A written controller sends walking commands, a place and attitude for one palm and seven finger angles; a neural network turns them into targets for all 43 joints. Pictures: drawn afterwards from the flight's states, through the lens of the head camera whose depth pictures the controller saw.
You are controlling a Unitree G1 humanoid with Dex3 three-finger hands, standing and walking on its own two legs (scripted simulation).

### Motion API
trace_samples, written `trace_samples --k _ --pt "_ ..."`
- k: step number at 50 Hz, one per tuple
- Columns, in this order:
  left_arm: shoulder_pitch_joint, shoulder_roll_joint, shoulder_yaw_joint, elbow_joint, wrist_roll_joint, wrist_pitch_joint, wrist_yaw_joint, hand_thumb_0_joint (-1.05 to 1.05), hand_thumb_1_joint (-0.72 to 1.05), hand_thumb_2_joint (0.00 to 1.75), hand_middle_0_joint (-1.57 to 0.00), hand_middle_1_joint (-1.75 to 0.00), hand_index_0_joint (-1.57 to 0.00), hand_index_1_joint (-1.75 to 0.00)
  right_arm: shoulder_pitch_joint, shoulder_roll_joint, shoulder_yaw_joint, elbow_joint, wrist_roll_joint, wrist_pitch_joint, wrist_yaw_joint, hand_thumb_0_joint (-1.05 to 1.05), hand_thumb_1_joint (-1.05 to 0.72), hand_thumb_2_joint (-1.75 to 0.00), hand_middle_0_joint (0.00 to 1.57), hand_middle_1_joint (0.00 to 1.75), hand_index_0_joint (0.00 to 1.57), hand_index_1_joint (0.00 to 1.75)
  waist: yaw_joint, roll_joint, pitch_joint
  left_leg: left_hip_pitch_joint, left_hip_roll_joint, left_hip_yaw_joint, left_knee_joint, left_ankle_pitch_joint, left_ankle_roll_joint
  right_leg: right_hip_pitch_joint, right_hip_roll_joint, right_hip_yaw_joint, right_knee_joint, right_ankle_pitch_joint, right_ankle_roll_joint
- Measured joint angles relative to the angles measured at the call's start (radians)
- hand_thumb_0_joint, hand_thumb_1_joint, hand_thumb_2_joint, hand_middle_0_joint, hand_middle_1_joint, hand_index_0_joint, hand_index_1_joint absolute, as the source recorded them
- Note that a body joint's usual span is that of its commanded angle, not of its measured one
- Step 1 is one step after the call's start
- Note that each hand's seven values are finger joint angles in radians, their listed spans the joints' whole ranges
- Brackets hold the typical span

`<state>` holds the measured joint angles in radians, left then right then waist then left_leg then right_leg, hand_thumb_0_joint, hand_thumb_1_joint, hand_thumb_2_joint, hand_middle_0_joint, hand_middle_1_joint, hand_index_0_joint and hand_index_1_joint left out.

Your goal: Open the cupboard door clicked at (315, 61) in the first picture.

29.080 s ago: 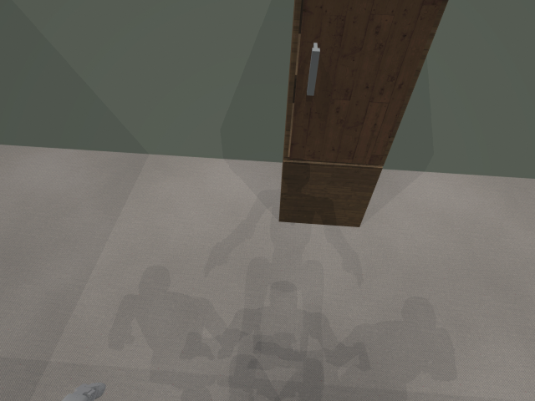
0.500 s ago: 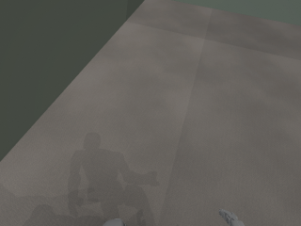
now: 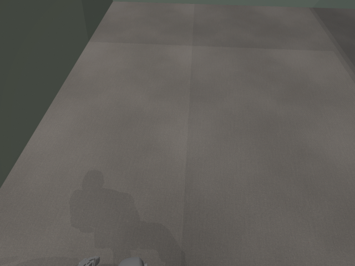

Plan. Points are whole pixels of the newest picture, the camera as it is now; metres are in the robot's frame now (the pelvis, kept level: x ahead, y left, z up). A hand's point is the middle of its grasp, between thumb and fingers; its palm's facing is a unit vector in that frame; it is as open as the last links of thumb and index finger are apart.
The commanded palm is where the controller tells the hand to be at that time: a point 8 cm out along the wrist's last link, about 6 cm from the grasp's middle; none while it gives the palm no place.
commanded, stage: turn to face it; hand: left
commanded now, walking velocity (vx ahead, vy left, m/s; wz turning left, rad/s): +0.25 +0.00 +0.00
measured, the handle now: out of the picture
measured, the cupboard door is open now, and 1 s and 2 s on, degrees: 50 50 50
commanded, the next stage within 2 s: none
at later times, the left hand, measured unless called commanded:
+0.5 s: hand (106, 235) +0.22 +0.21 -0.17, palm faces +0.21 -0.96 -0.19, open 7.3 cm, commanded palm none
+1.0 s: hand (110, 252) +0.18 +0.19 -0.19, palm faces +0.50 -0.83 -0.24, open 7.4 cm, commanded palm none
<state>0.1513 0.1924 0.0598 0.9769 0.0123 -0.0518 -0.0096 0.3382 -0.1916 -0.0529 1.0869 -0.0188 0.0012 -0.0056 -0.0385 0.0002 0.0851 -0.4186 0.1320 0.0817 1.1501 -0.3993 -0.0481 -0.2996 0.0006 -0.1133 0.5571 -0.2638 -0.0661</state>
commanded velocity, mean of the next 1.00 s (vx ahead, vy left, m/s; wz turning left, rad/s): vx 0.01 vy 0.00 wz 0.57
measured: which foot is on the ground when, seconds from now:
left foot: up 0.00-0.24, down 0.26-0.62, up 0.64-0.92, down 0.94-1.00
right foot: down 0.00-0.28, up 0.30-0.60, down 0.62-0.94, up 0.96-1.00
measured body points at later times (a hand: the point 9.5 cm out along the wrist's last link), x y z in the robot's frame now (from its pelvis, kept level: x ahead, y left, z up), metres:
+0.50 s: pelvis +0.18 +0.01 +0.00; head +0.22 +0.02 +0.45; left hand +0.21 +0.26 -0.15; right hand +0.27 -0.21 -0.15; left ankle +0.23 +0.12 -0.73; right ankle +0.17 -0.13 -0.68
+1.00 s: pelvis +0.24 -0.02 -0.02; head +0.28 +0.03 +0.43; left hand +0.15 +0.24 -0.17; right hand +0.48 -0.19 -0.14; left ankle +0.21 +0.09 -0.73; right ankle +0.24 -0.15 -0.70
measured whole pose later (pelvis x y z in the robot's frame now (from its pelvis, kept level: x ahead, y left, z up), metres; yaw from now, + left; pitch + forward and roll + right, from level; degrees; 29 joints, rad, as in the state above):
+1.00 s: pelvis +0.24 -0.02 -0.02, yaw +30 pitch +1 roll +1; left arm 0.23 0.25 0.06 0.92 0.01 0.04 0.01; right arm 0.11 -0.25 -0.07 0.88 -0.02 0.03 0.02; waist 0.00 -0.06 0.10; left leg -0.38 0.01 0.09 0.66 -0.29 0.04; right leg -0.35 -0.14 -0.13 0.98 -0.56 0.07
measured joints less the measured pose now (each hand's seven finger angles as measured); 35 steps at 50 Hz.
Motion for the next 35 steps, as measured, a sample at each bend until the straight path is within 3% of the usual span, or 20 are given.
trace_samples --k 6,12,13,14,16,18,20,25,30,31,32,35 --pt "0.089 -0.003 -0.002 0.073 0.000 -0.005 0.006 0.00 0.94 0.90 -0.20 -0.30 -0.21 -0.30 -0.098 0.034 0.004 -0.064 0.000 -0.018 0.011 0.01 -0.91 -0.90 0.19 0.30 0.19 0.30 0.008 -0.011 -0.036 -0.110 0.000 0.001 -0.279 0.136 -0.007 0.152 0.030 0.014 -0.169 0.005 -0.006" --pt "0.135 -0.023 -0.018 0.124 -0.002 -0.004 0.016 0.00 0.92 0.90 -0.20 -0.30 -0.21 -0.30 -0.160 0.046 0.017 -0.066 0.007 -0.029 0.012 0.00 -0.91 -0.90 0.19 0.30 0.19 0.30 0.029 -0.015 -0.024 -0.046 -0.060 0.020 -0.524 0.255 0.025 0.277 0.026 -0.022 -0.151 -0.107 0.027" --pt "0.146 -0.028 -0.021 0.126 -0.003 0.000 0.019 0.01 0.92 0.90 -0.20 -0.30 -0.21 -0.30 -0.160 0.043 0.020 -0.068 0.004 -0.034 0.013 0.00 -0.91 -0.90 0.19 0.30 0.19 0.30 0.033 -0.012 -0.024 -0.017 -0.069 0.018 -0.564 0.332 0.042 0.277 0.022 -0.031 -0.101 -0.145 0.036" --pt "0.154 -0.032 -0.021 0.125 -0.006 0.007 0.022 0.01 0.92 0.90 -0.20 -0.30 -0.21 -0.30 -0.160 0.039 0.021 -0.071 -0.001 -0.038 0.011 0.00 -0.91 -0.90 0.19 0.30 0.20 0.30 0.034 -0.010 -0.028 -0.003 -0.075 0.015 -0.561 0.298 0.074 0.250 0.013 -0.041 -0.011 -0.183 0.048" --pt "0.142 -0.028 -0.020 0.119 -0.010 0.029 0.028 0.01 0.91 0.90 -0.20 -0.30 -0.21 -0.30 -0.168 0.046 0.023 -0.077 -0.005 -0.034 0.002 0.00 -0.91 -0.90 0.20 0.30 0.20 0.30 0.034 -0.029 -0.021 -0.011 -0.102 0.012 -0.511 0.208 0.105 0.146 -0.005 -0.005 0.254 -0.285 0.068" --pt "0.117 -0.026 -0.016 0.103 -0.008 0.048 0.028 0.01 0.91 0.90 -0.20 -0.30 -0.20 -0.30 -0.165 0.047 0.024 -0.085 -0.006 -0.022 -0.006 0.00 -0.91 -0.90 0.20 0.30 0.20 0.30 0.040 -0.033 -0.021 -0.009 -0.120 0.002 -0.514 0.190 0.103 0.034 -0.010 0.035 0.460 -0.297 0.085" --pt "0.086 -0.025 -0.008 0.079 -0.004 0.058 0.024 0.01 0.91 0.90 -0.20 -0.30 -0.20 -0.30 -0.159 0.043 0.019 -0.091 -0.006 -0.013 -0.015 0.00 -0.92 -0.90 0.20 0.30 0.20 0.30 0.044 -0.029 -0.021 0.001 -0.135 -0.014 -0.549 0.205 0.098 -0.049 -0.024 0.062 0.530 -0.260 0.098" --pt "0.023 -0.022 0.005 0.004 0.000 0.069 0.019 0.01 0.91 0.90 -0.20 -0.30 -0.20 -0.30 -0.149 0.019 0.009 -0.103 -0.009 0.007 -0.009 0.00 -0.92 -0.90 0.20 0.30 0.20 0.30 0.039 -0.001 -0.024 0.020 -0.149 -0.072 -0.625 0.239 0.088 -0.136 -0.046 0.104 0.400 -0.203 0.117" --pt "-0.008 -0.006 0.010 -0.052 0.002 0.066 0.018 0.01 0.91 0.90 -0.20 -0.30 -0.20 -0.30 -0.134 -0.005 -0.015 -0.123 -0.008 0.038 0.000 0.00 -0.91 -0.90 0.20 0.30 0.20 0.30 0.018 0.031 -0.036 0.009 -0.150 -0.152 -0.606 0.225 0.050 -0.061 -0.030 0.098 0.123 -0.116 0.117" --pt "-0.001 0.005 0.010 -0.068 0.005 0.059 0.018 0.01 0.91 0.90 -0.20 -0.30 -0.20 -0.30 -0.125 -0.006 -0.020 -0.129 -0.004 0.045 0.003 0.00 -0.91 -0.90 0.20 0.30 0.20 0.30 0.019 0.018 -0.048 -0.005 -0.161 -0.156 -0.577 0.200 0.045 -0.025 -0.040 0.103 0.029 -0.099 0.105" --pt "0.000 0.010 0.011 -0.076 0.009 0.053 0.021 0.01 0.91 0.90 -0.20 -0.30 -0.20 -0.30 -0.125 -0.010 -0.027 -0.129 -0.001 0.051 0.006 0.00 -0.91 -0.90 0.20 0.30 0.20 0.30 0.025 0.011 -0.049 -0.026 -0.165 -0.153 -0.517 0.118 0.036 -0.023 -0.047 0.098 0.018 -0.034 0.093" --pt "0.007 0.004 0.001 -0.080 0.013 0.055 0.028 0.01 0.91 0.90 -0.20 -0.30 -0.20 -0.30 -0.132 -0.041 -0.044 -0.124 -0.001 0.070 0.014 0.00 -0.91 -0.90 0.20 0.30 0.20 0.30 0.021 0.019 -0.037 -0.104 -0.158 -0.112 -0.210 -0.044 0.017 0.013 -0.065 0.046 0.040 -0.061 0.074"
